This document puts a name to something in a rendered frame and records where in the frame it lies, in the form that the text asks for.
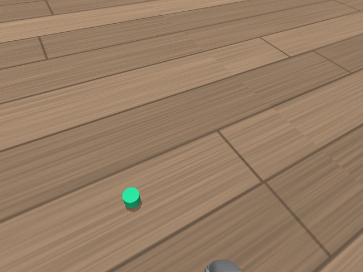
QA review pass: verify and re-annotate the tin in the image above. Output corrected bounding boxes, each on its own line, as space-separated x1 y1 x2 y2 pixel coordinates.
123 188 140 208

